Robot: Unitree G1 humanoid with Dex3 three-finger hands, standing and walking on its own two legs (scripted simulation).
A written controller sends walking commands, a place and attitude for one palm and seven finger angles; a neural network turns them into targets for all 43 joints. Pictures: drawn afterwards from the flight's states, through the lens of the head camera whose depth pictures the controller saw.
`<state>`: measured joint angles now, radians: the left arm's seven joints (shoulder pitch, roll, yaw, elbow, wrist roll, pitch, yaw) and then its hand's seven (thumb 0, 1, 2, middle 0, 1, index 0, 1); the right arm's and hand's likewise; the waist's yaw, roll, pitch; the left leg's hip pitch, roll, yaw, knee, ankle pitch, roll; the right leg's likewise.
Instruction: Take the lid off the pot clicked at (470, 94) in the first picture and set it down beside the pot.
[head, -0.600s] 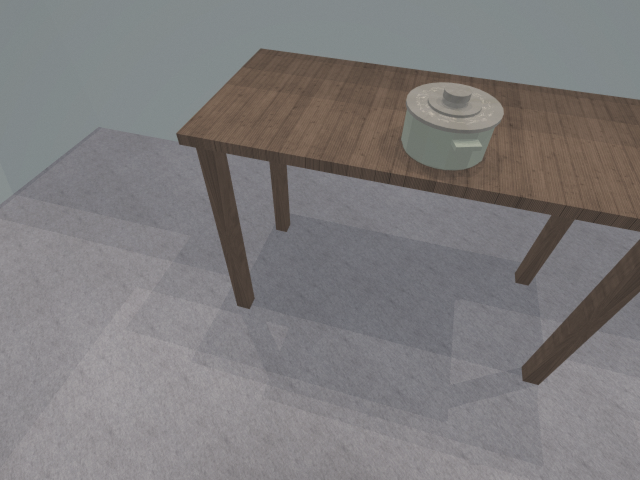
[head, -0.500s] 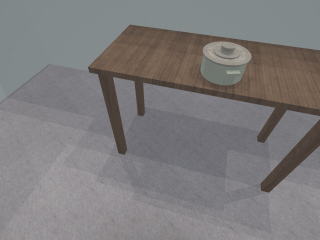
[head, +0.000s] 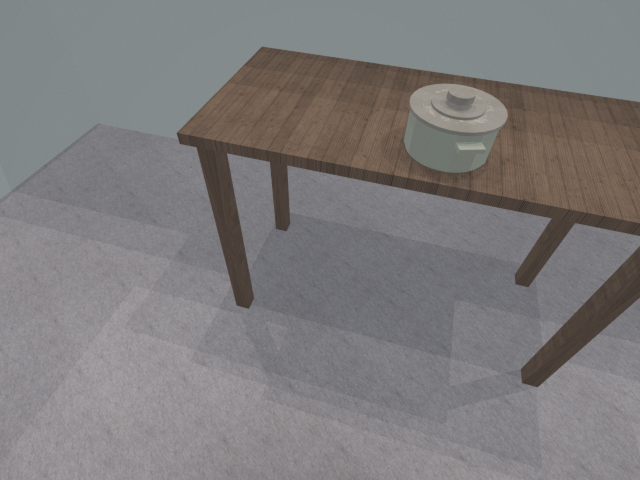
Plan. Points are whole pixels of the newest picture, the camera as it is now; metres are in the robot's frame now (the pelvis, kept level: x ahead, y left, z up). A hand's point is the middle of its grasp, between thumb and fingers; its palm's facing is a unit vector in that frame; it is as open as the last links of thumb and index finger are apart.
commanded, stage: look at it before walking up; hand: left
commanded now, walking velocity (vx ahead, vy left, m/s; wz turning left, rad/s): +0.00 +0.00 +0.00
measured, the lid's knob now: (461, 95) +0.80 -0.24 +0.10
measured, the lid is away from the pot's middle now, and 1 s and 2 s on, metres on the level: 0.00 0.00 0.00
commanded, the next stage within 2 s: turn to face it in 0.04 s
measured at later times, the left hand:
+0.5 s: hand out of the picture +0.06 +0.21 -0.17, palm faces -0.08 -0.96 -0.26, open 7.4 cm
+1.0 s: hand out of the picture +0.09 +0.20 -0.18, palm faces -0.19 -0.96 -0.22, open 7.4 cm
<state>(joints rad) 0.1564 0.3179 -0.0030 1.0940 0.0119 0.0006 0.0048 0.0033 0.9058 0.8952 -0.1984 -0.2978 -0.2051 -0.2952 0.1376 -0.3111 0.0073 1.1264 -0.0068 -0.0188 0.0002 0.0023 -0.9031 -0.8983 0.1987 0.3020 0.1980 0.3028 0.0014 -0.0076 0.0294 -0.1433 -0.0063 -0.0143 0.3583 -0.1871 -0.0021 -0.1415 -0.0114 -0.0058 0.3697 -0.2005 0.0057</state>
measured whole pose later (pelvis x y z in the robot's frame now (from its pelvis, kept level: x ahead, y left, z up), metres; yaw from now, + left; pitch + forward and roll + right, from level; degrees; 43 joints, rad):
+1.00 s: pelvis -0.01 +0.01 -0.01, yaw -13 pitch +0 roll +0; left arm 0.23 0.22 0.07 0.98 0.03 0.06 -0.01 0.00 0.91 0.90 -0.20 -0.30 -0.20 -0.29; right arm 0.29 -0.18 -0.04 1.05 -0.03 -0.01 -0.02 0.00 -0.90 -0.90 0.20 0.30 0.20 0.30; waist -0.02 -0.02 0.03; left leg -0.20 0.06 0.18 0.48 -0.28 0.02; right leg -0.41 0.00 0.01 0.91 -0.42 0.01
